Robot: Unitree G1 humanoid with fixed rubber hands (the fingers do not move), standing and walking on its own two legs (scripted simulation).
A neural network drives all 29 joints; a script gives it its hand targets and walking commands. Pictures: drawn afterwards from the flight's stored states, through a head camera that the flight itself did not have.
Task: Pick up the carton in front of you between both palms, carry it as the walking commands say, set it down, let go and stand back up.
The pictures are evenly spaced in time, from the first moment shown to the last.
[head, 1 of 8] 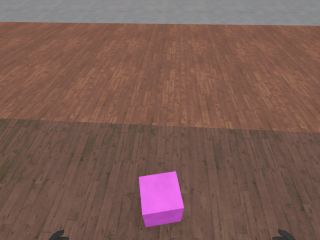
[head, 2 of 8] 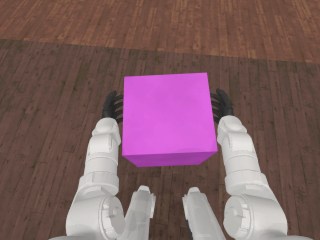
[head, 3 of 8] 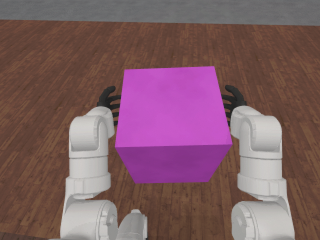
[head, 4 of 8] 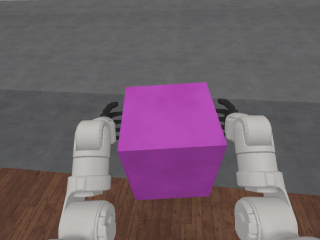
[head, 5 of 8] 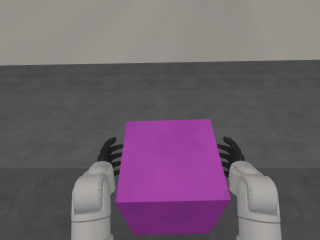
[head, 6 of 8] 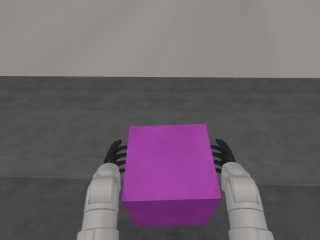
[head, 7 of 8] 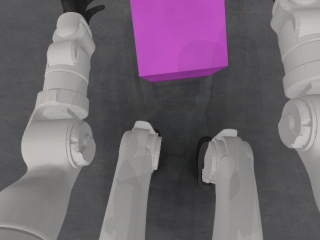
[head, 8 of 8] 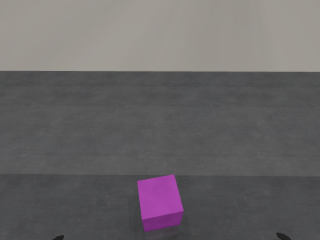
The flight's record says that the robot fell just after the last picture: no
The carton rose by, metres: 0.69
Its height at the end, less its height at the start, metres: -0.38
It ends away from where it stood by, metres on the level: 5.92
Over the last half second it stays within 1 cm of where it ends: yes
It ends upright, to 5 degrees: yes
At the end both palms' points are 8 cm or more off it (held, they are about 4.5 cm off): yes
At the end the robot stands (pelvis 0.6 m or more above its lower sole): yes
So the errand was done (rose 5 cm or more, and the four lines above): yes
